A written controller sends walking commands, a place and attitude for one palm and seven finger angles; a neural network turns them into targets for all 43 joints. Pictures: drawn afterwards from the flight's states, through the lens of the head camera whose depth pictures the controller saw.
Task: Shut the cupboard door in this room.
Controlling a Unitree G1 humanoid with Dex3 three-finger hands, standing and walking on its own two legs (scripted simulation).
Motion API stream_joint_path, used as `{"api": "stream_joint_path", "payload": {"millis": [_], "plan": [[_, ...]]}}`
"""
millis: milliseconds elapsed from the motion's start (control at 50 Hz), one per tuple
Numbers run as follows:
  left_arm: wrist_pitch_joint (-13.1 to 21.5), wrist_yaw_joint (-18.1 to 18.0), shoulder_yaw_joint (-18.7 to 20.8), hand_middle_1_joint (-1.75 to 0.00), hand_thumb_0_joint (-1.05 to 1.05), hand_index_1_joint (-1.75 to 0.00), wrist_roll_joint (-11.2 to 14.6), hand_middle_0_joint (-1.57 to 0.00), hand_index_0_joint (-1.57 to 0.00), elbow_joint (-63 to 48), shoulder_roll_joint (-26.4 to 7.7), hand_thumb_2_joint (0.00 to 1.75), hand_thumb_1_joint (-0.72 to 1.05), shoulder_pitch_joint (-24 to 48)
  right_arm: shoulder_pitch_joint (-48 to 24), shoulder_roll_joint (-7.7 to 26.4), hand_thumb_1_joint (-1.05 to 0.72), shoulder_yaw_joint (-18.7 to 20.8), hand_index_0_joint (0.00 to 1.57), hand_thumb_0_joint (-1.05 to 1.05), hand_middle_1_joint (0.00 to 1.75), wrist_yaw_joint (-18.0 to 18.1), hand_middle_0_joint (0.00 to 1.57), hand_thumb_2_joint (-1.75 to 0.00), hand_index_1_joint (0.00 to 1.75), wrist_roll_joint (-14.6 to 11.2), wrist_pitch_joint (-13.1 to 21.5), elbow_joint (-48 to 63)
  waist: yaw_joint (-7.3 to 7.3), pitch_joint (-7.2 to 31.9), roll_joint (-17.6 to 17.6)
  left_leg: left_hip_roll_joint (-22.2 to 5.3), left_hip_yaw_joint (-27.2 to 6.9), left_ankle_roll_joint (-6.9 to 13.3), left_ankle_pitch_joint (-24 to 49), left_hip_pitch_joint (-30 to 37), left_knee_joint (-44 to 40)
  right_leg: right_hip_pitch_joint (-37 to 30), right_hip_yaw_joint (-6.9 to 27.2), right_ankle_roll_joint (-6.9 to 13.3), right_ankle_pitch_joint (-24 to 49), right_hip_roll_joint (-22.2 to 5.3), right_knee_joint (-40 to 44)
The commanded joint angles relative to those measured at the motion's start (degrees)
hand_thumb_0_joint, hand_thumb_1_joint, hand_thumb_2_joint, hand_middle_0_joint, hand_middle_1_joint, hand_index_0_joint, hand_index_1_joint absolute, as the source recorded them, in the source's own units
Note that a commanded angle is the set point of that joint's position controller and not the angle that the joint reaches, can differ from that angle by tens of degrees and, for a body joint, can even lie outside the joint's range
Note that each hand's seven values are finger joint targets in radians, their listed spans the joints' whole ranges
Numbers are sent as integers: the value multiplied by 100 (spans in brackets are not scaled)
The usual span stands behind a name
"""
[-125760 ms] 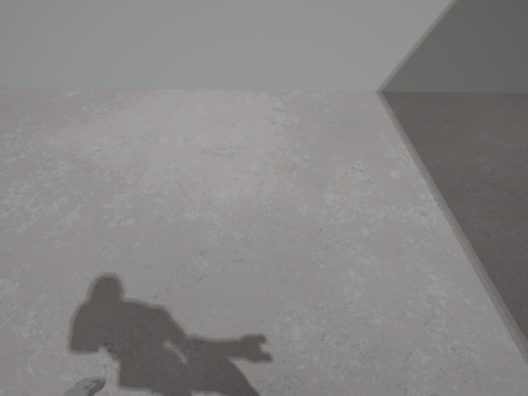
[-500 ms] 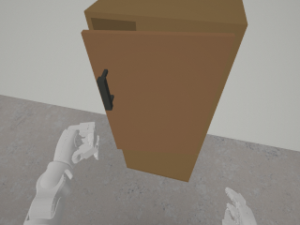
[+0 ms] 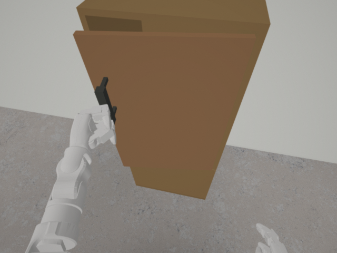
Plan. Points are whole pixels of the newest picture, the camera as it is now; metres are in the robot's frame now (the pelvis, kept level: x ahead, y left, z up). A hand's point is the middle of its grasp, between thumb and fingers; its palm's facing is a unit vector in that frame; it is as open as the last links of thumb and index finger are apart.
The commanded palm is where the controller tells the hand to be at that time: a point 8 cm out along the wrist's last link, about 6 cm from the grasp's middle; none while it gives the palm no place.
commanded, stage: bring the fist close to the handle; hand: left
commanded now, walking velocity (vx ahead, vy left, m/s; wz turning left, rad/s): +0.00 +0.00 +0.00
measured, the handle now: (108, 101) +0.47 +0.18 +0.09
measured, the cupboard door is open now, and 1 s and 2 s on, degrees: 9 4 0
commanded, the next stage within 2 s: push the door shut along its arc in 0.50 s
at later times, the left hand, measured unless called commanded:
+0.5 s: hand (114, 126) +0.39 +0.15 +0.09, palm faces -0.02 -1.00 -0.03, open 3.1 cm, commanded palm +0.36 +0.20 +0.09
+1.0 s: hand (116, 114) +0.42 +0.15 +0.09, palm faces -0.11 -0.99 -0.03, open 3.1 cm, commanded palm +0.42 +0.20 +0.09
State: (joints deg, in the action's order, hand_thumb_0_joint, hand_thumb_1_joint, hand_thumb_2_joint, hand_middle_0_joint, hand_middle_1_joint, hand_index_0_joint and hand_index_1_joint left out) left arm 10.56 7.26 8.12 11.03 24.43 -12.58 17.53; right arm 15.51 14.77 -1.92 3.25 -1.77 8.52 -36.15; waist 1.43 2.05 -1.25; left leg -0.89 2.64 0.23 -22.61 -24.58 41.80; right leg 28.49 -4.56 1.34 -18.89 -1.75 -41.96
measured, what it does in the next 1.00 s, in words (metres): stands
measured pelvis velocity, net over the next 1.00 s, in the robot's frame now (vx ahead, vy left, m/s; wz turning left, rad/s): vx -0.02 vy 0.01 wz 0.01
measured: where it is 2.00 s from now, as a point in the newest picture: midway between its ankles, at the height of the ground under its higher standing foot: outside the picture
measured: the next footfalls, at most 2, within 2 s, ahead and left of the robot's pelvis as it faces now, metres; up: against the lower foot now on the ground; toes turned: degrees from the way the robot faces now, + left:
none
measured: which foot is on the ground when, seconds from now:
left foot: down 0.00-1.00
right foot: down 0.00-1.00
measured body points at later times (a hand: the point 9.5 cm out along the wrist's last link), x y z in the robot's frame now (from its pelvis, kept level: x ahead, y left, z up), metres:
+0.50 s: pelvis -0.01 +0.00 +0.00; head +0.03 -0.02 +0.45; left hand +0.38 +0.20 +0.09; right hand +0.10 -0.26 -0.11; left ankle -0.01 +0.12 -0.71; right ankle +0.03 -0.10 -0.71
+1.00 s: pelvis -0.02 +0.01 -0.01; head +0.04 +0.00 +0.44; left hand +0.42 +0.20 +0.10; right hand +0.06 -0.25 -0.12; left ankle -0.01 +0.12 -0.71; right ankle +0.03 -0.10 -0.71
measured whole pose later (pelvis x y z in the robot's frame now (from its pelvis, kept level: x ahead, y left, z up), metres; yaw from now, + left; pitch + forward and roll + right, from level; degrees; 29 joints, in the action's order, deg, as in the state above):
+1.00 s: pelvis -0.02 +0.01 -0.01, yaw +0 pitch +9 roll +0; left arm 17.5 13.7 10.4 10.2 56.7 -18.5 42.3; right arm 17.6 15.7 -2.1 3.5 -2.1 4.7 -38.3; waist 4.4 1.8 -0.9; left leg -0.5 2.4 1.0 -21.8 -32.4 45.2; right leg 35.4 -4.6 0.9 -17.2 -2.3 -43.8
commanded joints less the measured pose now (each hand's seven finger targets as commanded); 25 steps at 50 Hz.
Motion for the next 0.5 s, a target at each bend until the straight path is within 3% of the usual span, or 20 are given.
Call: {"api": "stream_joint_path", "payload": {"millis": [0, 60, 80, 160, 220, 300, 360, 420, 440, 460, 480], "plan": [[415, 36, 252, -150, 0, -150, -27, -130, -130, -483, -883, 90, 90, 2127, 24, 752, -90, 319, 20, 0, 30, 2, 20, -90, 30, -49, 107, 628, 89, 1448, 173, 117, -197, 19, 1615, 107, -536, -1026, 287, -29, 1822, 73, 470], [296, 100, 391, -150, 0, -150, -1, -130, -130, -10, -1038, 90, 90, 2314, 35, 798, -90, 339, 20, 0, 30, 19, 20, -90, 30, -67, -18, 666, 82, 1345, 376, 144, -155, 45, 1323, -90, -555, -1048, 362, -52, 1554, 48, 598], [315, 111, 274, -150, 0, -150, 13, -130, -130, -29, -918, 90, 90, 2629, 35, 789, -90, 326, 20, 0, 30, 21, 20, -90, 30, -66, -42, 682, 131, 1412, 387, 152, -167, 52, 1303, -59, -572, -1036, 356, -50, 1539, 53, 599], [607, 73, 571, -150, 0, -150, 96, -130, -130, -439, -1124, 90, 90, 2571, 64, 752, -90, 374, 20, 0, 30, 12, 20, -90, 30, -37, -53, 781, -67, 2194, 187, 141, -136, 56, 1780, 220, -517, -1481, 380, -24, 2089, 71, 445], [827, 15, 541, -150, 0, -150, 64, -130, -130, -396, -1130, 90, 90, 2774, 141, 747, -90, 367, 20, 0, 30, 11, 20, -90, 30, -25, -60, 722, 5, 2114, 328, 124, -154, 70, 1825, 170, -509, -1450, 360, -43, 2157, 97, 405], [837, 3, 551, -150, 0, -150, -39, -130, -130, 30, -1172, 90, 90, 2622, 83, 753, -90, 361, 20, 0, 30, -10, 20, -90, 30, -50, -137, 690, 23, 1640, 269, 143, -109, 72, 1273, -103, -626, -1238, 415, -49, 1594, 89, 564], [781, 55, 399, -150, 0, -150, -52, -130, -130, 82, -1041, 90, 90, 2751, 83, 752, -90, 372, 20, 0, 30, -10, 20, -90, 30, -65, -155, 695, 47, 1651, 50, 147, -118, 72, 1225, 14, -634, -1136, 393, -24, 1510, 98, 586], [765, 107, 519, -150, 0, -150, 30, -130, -130, 189, -1201, 90, 90, 2820, 92, 797, -90, 375, 20, 0, 30, 33, 20, -90, 30, -72, -185, 718, 82, 1663, 368, 144, -124, 91, 1104, -64, -625, -1212, 414, -48, 1333, 97, 664], [768, 128, 415, -150, 0, -150, 83, -130, -130, 149, -1076, 90, 90, 3028, 45, 777, -90, 358, 20, 0, 30, 38, 20, -90, 30, -86, -179, 720, 136, 1619, 383, 150, -110, 100, 990, -87, -630, -1139, 460, -73, 1225, 85, 720], [805, 119, 552, -150, 0, -150, 88, -130, -130, 168, -1226, 90, 90, 3151, 64, 783, -90, 364, 20, 0, 30, 47, 20, -90, 30, -76, -174, 686, 117, 1623, 446, 147, -130, 95, 964, -99, -639, -1167, 467, -68, 1186, 91, 714], [823, 129, 488, -150, 0, -150, 73, -130, -130, 205, -1160, 90, 90, 3131, 46, 781, -90, 360, 20, 0, 30, 46, 20, -90, 30, -76, -177, 694, 113, 1612, 351, 147, -134, 93, 958, -75, -650, -1117, 450, -53, 1175, 102, 700]]}}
